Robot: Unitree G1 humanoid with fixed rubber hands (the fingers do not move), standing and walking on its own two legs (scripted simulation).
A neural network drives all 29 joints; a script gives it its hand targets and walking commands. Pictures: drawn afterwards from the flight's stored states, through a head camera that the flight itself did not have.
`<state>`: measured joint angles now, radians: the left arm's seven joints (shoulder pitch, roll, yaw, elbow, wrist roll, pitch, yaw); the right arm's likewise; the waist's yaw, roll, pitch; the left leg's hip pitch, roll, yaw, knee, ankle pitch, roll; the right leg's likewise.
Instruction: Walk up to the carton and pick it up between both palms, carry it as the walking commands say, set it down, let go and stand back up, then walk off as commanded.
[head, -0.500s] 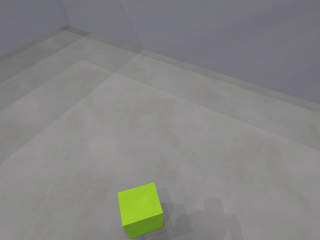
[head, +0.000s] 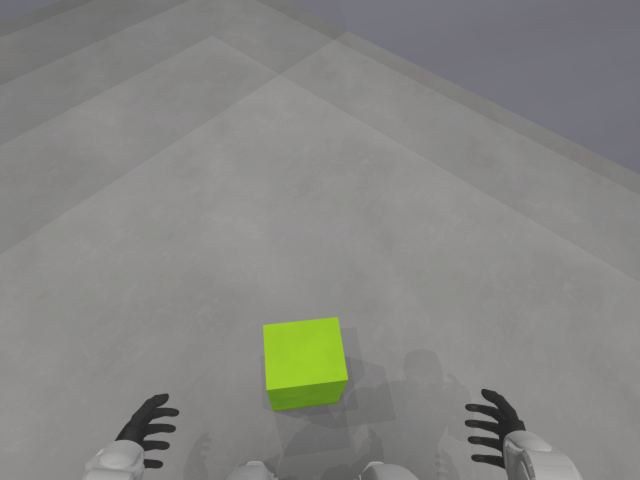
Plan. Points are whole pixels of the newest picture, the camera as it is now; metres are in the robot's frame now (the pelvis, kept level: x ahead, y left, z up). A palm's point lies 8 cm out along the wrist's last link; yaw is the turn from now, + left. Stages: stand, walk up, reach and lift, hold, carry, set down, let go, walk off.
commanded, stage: reach and lift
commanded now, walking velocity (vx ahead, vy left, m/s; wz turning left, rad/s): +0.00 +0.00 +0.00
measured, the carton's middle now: (303, 367) +0.39 +0.01 -0.61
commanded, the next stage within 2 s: none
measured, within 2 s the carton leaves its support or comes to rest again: neither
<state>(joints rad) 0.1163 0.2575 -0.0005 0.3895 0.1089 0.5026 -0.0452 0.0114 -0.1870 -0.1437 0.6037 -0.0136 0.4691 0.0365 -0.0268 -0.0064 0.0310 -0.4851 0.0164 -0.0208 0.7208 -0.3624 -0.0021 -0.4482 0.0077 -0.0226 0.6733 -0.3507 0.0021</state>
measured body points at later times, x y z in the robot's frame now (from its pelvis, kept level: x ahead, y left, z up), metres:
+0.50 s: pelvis -0.06 +0.01 -0.05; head +0.08 -0.01 +0.37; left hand +0.25 +0.20 -0.15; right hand +0.21 -0.25 -0.16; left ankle +0.00 +0.12 -0.72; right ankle -0.01 -0.12 -0.72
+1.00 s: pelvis -0.07 -0.01 -0.08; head +0.18 -0.02 +0.30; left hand +0.36 +0.20 -0.19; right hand +0.36 -0.20 -0.19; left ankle +0.00 +0.12 -0.72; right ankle -0.01 -0.12 -0.72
